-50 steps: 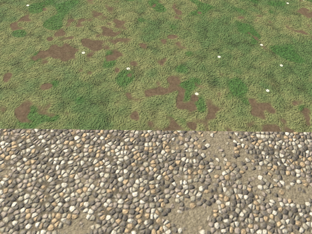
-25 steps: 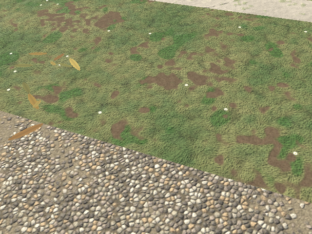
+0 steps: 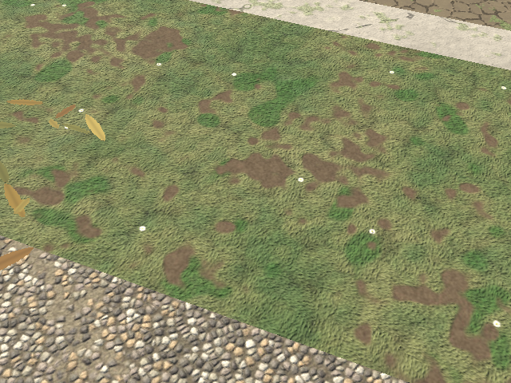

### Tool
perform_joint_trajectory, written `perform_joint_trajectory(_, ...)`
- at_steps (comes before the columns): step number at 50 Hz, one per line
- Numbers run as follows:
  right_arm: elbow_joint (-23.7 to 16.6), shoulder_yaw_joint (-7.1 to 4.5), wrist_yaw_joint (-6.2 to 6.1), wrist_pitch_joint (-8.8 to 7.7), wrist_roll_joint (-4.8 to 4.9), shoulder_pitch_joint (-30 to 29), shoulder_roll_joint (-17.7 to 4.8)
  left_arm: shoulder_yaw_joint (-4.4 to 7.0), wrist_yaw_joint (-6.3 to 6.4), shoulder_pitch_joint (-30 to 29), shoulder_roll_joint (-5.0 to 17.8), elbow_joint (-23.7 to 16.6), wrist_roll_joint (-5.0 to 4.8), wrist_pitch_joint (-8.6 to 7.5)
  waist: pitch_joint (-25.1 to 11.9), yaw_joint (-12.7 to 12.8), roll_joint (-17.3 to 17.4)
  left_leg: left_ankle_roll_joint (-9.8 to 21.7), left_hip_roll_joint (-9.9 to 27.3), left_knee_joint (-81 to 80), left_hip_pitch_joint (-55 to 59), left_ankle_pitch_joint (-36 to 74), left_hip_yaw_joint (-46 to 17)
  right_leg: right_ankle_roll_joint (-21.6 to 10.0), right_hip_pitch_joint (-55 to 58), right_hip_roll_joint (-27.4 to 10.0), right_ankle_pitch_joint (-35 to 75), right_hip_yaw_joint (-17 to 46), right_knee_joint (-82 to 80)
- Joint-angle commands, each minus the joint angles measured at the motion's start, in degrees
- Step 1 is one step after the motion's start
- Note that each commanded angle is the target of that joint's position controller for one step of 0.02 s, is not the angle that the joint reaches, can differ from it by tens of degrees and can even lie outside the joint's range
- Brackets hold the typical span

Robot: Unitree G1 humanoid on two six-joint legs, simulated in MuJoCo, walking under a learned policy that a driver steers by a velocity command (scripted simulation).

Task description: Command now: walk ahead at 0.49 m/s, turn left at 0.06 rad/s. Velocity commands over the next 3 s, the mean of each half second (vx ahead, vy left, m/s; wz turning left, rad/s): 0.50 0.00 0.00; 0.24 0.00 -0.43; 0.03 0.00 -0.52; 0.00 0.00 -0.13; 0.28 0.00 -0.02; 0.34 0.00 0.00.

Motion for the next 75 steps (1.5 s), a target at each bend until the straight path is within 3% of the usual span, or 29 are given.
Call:
perform_joint_trajectory(1,-3.3,-1.76,-0.87,-0.99,0.22,-3.11,-8.32,-0.17,-0.57,-1.81,1.24,-3.41,0.1,-0.66,2.85,1.27,5.92,9.34,13.75,-8.46,-3.56,13.66,-6.91,0.12,1.37,0.34,10.32,0.12,-11.05)
perform_joint_trajectory(8,0.69,-2.58,-1.53,0.32,1.39,1.89,-11.24,-0.39,-2.85,-11.02,2.64,-7.61,-0.5,-1.56,4.63,-1.3,5.98,7.33,18.53,-4.12,7.6,12.21,-7.87,-3.12,1.96,3.5,7.69,-0.49,-24.93)
perform_joint_trajectory(10,1.19,-2.79,-1.75,0.94,1.32,1.21,-11.93,0.13,-3.01,-8.16,3.95,-7.31,-0.37,-1.71,2.53,0.59,7.2,5.99,18.62,0.26,10.21,21.83,-7.66,-4.7,7.17,5.38,2.94,-2.13,-26.22)
perform_joint_trajectory(12,1.16,-2.1,-2.0,1.62,0.8,0.22,-10.75,2.25,-2.25,5.83,7.83,-3.54,-0.06,-1.66,-6.79,7.49,6.45,3.18,13.59,18.28,6.3,35.62,-3.64,-7.81,27.88,8.22,3.66,-4.79,-26.61)
perform_joint_trajectory(13,0.05,-0.57,-2.08,1.42,-0.86,3.25,-7.05,3.35,-1.66,15.18,12.77,-2.26,0.45,-1.42,-16.37,9.09,-2.34,0.77,9.38,38.3,-7.05,17.03,-1.08,-12.23,46.91,-3.82,6.62,8.99,-24.2)
perform_joint_trajectory(14,0.12,1.09,-1.38,0.15,0.29,10.62,-1.03,3.62,-2.29,17.05,14.8,-1.08,0.47,-1.44,-23.29,5.2,-17.35,-2.23,-0.94,55.39,-27.71,-21.44,-5.13,-20.7,62.47,-13.8,-10.35,38.15,-34.76)
perform_joint_trajectory(15,0.68,-0.26,-1.04,-0.85,1.55,5.15,-7.86,2.19,-2.28,16.2,9.01,-1.81,-0.31,-1.5,-19.84,8.03,-9.31,-1.48,2.18,60.97,-34.22,-21.84,-10.78,-18.12,60.64,-12.6,-18.52,39.67,-39.22)
perform_joint_trajectory(16,-1.38,-0.87,-0.88,-1.36,2.5,-1.23,-10.05,1.54,-2.0,11.79,7.27,-2.45,-0.28,-1.48,-11.47,7.69,-5.23,-0.79,5.07,60.72,-37.47,-16.45,-8.86,-15.64,53.11,-11.1,-16.46,31.09,-39.78)
perform_joint_trajectory(17,-2.01,-0.62,-1.19,-1.43,1.9,-4.38,-9.33,1.14,-1.91,7.83,6.42,-3.12,0.1,-1.35,-6.89,5.98,0.17,-0.78,8.0,57.96,-35.62,-11.33,-7.29,-14.62,44.61,-9.15,-9.96,24.74,-40.68)
perform_joint_trajectory(19,-1.84,-0.93,-1.4,-0.6,0.83,-3.89,-8.05,0.51,-1.95,4.27,4.28,-3.5,1.17,-1.7,-3.77,2.42,-0.96,-1.15,11.26,52.51,-29.5,-5.94,-7.56,-14.08,34.35,-5.73,-1.75,17.4,-43.64)
perform_joint_trajectory(22,-1.51,-0.67,-1.83,0.68,0.21,-3.22,-5.98,0.69,-1.89,4.89,4.82,-2.46,0.35,-2.47,-2.21,0.99,-1.06,-2.67,11.72,47.07,-27.95,-3.53,-6.39,-15.52,30.15,-4.03,3.62,12.69,-47.28)
perform_joint_trajectory(29,-5.04,0.06,-1.32,-0.56,-0.41,-17.27,-3.93,1.67,0.19,9.91,7.41,-0.08,-0.43,-0.79,2.02,4.36,-0.42,-6.03,7.71,20.73,-27.16,14.38,-4.66,-12.8,30.26,0.27,13.03,5.5,-46.36)
perform_joint_trajectory(33,-6.52,-0.3,-0.53,-1.18,-0.14,-21.44,-5.0,2.22,1.0,12.96,8.12,0.88,-0.98,1.11,0.3,5.39,-2.85,-5.4,4.13,14.26,-22.79,15.15,-4.92,-11.12,33.34,-0.25,19.08,7.82,-38.4)
perform_joint_trajectory(37,-3.69,-2.15,-0.99,-1.96,-1.24,-11.09,-9.83,2.12,1.86,8.39,6.17,-1.87,-1.01,2.04,-6.1,-0.44,-2.42,-1.35,6.02,6.42,-5.84,21.64,-5.83,-6.01,31.68,3.73,14.76,10.47,-23.24)
perform_joint_trajectory(38,-3.41,-2.88,-1.7,-1.91,-2.52,-4.58,-13.7,0.9,1.87,8.06,2.39,-4.2,0.26,2.01,-14.48,-2.33,6.09,2.26,17.56,10.5,9.89,40.59,-15.06,-3.23,22.2,8.83,-2.77,7.08,-7.38)
perform_joint_trajectory(39,-4.05,-2.66,-1.68,-0.7,-2.44,-5.15,-14.22,-0.13,1.57,21.39,-1.18,-3.05,0.22,1.85,-22.51,3.13,20.14,11.43,31.64,14.04,24.37,51.96,-29.73,-0.42,7.35,13.91,-39.01,4.67,8.3)
perform_joint_trajectory(40,-4.94,-2.29,-1.37,0.38,-1.08,-6.25,-11.39,1.04,1.51,22.52,5.02,-1.97,-1.02,2.31,-23.94,1.89,17.39,11.99,30.15,9.91,20.76,34.94,-32.75,0.41,4.65,10.37,-34.58,6.92,14.45)
perform_joint_trajectory(41,-5.49,-1.45,-1.62,0.98,-0.57,-8.88,-8.12,2.1,1.8,16.17,7.7,-2.91,-1.51,3.26,-16.69,0.98,12.46,9.89,26.42,7.57,14.83,23.45,-26.11,1.31,1.33,8.4,-30.03,4.83,16.44)
perform_joint_trajectory(42,-5.28,-0.9,-1.78,1.57,-0.59,-12.21,-6.85,2.4,2.32,12.77,7.6,-3.57,-1.34,4.48,-11.86,1.62,9.26,8.41,23.54,5.25,7.72,16.27,-21.58,2.12,1.23,6.67,-26.39,3.37,15.47)
perform_joint_trajectory(45,-4.84,-1.04,-2.08,2.15,-1.99,-17.89,-7.42,2.74,2.89,12.74,5.54,-4.66,-0.78,7.34,-5.1,4.33,12.47,8.7,19.09,-1.36,-9.63,8.01,-11.12,3.34,9.67,5.09,-19.46,0.82,13.32)
perform_joint_trajectory(52,-2.82,-2.14,-3.41,2.95,-1.0,-18.19,-10.24,1.89,1.51,6.14,3.4,-8.88,-0.32,7.24,-6.42,2.64,9.86,10.17,21.96,-2.33,-6.81,10.28,-3.47,1.95,14.66,3.31,-12.41,-1.51,-3.69)
perform_joint_trajectory(58,-0.93,-2.86,-2.6,4.62,1.23,-17.67,-12.05,2.7,-0.25,6.89,4.6,-9.65,-0.14,7.76,-5.59,4.18,9.68,5.09,22.15,4.56,-4.54,6.33,0.63,-2.6,24.87,6.51,-7.9,-6.2,-23.27)
perform_joint_trajectory(59,0.21,-2.54,-2.5,4.96,1.37,-15.37,-10.3,3.38,0.02,8.64,5.93,-8.98,0.23,7.71,-5.32,4.37,7.24,1.76,19.89,9.42,-7.14,2.55,2.7,-4.48,29.35,7.58,-4.1,-4.94,-28.22)
perform_joint_trajectory(60,0.46,-1.85,-2.15,5.27,0.28,-13.54,-7.14,4.79,0.85,10.05,10.98,-9.32,0.34,7.53,-3.77,3.36,-5.07,-3.81,13.77,23.36,-16.17,-7.26,8.56,-8.51,34.87,-1.09,9.47,8.74,-35.66)
perform_joint_trajectory(61,-2.71,-1.51,-2.26,5.02,-1.68,-16.09,-6.4,5.46,1.4,8.43,16.74,-11.62,0.84,7.26,-1.41,2.37,-17.47,-8.59,4.78,37.61,-32.62,-26.72,7.72,-18.72,37.37,-13.13,20.41,27.29,-37.22)
perform_joint_trajectory(62,-3.68,-2.23,-2.7,4.7,-1.46,-20.91,-8.49,5.04,0.92,9.83,14.78,-11.71,2.43,5.71,-5.14,6.25,-10.82,-7.76,4.34,47.58,-32.97,-27.59,-2.37,-21.82,34.21,-13.24,17.25,27.67,-38.5)
perform_joint_trajectory(64,-2.19,-2.89,-3.23,4.96,0.11,-18.36,-9.06,4.24,0.97,3.48,11.79,-12.19,1.26,3.99,-4.2,2.28,-5.13,-6.09,6.03,49.36,-33.77,-16.92,-5.36,-15.36,33.47,-7.07,10.9,18.87,-37.76)
perform_joint_trajectory(66,-1.08,-3.29,-3.66,5.08,-0.85,-16.95,-9.7,3.04,1.6,0.23,9.02,-13.07,0.12,4.12,-5.13,0.94,-4.65,-6.58,5.59,49.88,-30.88,-11.59,-5.33,-13.21,31.71,-4.69,14.84,15.72,-36.88)
perform_joint_trajectory(75,-1.02,-1.63,-2.03,4.75,0.36,-17.09,-7.27,2.37,1.8,1.47,8.42,-12.94,0.98,5.12,-5.36,3.48,-6.33,-7.99,4.76,28.86,-18.6,-9.19,-4.21,-14.34,31.08,-3.06,10.7,15.52,-35.29)
Next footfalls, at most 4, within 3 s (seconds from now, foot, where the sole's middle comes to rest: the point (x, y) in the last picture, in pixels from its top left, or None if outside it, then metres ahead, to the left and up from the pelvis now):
0.24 right None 0.33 -0.15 -0.78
0.74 left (230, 345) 0.60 0.06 -0.78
1.20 right None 0.47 -0.18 -0.78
1.62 left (242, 348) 0.59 0.02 -0.78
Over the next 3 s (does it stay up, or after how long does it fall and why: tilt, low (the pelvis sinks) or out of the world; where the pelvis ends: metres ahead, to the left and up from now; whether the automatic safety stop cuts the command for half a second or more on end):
stays up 0.82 -0.22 0.00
